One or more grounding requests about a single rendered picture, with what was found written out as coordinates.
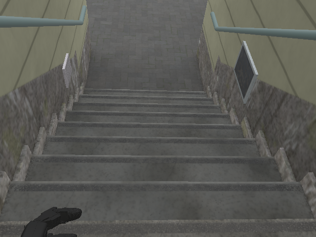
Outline robot left hand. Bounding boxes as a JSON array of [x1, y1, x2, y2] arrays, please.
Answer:
[[21, 207, 82, 237]]

